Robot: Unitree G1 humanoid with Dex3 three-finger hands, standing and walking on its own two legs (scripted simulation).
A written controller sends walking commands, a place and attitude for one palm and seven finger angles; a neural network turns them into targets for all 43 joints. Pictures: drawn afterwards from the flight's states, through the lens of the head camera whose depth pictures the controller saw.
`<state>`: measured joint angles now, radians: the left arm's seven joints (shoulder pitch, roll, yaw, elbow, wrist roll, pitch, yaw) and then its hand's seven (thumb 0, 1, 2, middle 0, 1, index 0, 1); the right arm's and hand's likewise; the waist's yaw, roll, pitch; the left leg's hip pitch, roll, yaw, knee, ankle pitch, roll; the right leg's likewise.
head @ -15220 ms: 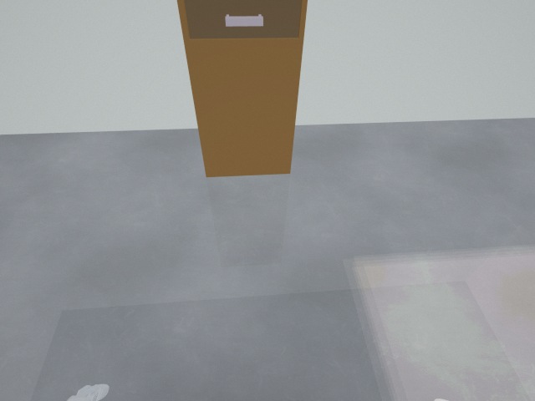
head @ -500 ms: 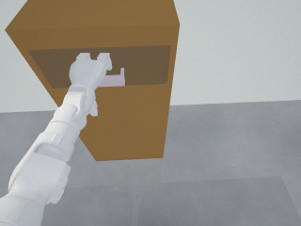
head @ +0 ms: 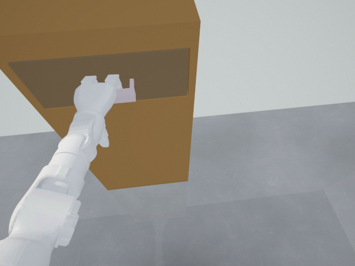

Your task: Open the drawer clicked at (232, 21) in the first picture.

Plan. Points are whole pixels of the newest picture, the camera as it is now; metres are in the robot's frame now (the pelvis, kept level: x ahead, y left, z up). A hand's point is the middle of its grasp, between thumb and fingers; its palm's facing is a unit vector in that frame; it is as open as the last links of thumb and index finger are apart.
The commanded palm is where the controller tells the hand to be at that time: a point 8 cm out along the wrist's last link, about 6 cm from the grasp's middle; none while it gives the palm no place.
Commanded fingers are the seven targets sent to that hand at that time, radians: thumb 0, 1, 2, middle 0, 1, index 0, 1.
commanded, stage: lower the fingers behind the handle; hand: left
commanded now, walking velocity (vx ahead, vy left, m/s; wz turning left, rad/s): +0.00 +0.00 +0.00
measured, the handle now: (108, 90) +0.53 +0.18 +0.06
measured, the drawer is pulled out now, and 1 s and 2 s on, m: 0.00 0.00 0.01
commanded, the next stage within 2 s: close the thumb around the handle in 0.74 s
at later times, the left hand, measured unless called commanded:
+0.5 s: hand (108, 111) +0.48 +0.18 +0.04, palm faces -0.02 +0.00 -1.00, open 13.9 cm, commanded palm +0.45 +0.18 +0.09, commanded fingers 0.00 -0.50 0.30 -0.30 -1.20 -0.30 -1.20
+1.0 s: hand (108, 111) +0.48 +0.18 +0.04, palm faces -0.01 -0.01 -1.00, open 13.3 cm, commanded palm +0.45 +0.18 +0.09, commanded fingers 0.00 0.00 0.52 -0.34 -1.25 -0.34 -1.25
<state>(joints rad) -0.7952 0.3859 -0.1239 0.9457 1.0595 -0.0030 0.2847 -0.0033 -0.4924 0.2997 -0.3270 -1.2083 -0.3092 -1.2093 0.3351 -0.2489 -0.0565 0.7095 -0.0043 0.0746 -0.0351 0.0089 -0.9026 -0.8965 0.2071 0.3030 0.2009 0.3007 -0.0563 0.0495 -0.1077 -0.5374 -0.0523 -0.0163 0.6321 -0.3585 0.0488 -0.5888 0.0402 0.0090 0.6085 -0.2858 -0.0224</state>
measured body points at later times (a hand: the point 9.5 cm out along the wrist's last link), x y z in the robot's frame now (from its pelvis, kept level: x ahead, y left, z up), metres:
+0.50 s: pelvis +0.00 -0.01 -0.01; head +0.08 -0.02 +0.44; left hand +0.47 +0.18 +0.09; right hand +0.04 -0.27 -0.14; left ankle -0.04 +0.09 -0.72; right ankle -0.01 -0.11 -0.72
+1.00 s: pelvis +0.00 +0.00 -0.01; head +0.08 -0.02 +0.44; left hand +0.47 +0.18 +0.09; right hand +0.04 -0.27 -0.14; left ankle -0.04 +0.09 -0.72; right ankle -0.01 -0.11 -0.72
